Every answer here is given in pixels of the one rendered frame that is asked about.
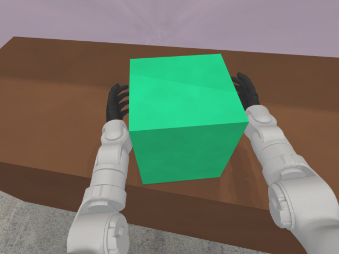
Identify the right robot hand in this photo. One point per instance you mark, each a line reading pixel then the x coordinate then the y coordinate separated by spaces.
pixel 247 93

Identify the right robot upper arm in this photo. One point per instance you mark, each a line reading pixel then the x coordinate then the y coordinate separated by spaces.
pixel 306 207

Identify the left robot forearm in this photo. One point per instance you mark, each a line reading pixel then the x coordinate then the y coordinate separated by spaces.
pixel 106 192

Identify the right robot forearm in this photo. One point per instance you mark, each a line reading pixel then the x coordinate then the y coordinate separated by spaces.
pixel 273 150

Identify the left robot hand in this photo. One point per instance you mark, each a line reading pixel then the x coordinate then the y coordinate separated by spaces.
pixel 113 108

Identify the carton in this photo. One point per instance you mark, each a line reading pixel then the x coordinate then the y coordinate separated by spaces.
pixel 185 117

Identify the left robot upper arm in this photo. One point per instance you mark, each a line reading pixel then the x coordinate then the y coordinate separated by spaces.
pixel 99 233

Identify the pedestal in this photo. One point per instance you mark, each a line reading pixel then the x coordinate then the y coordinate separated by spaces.
pixel 53 98

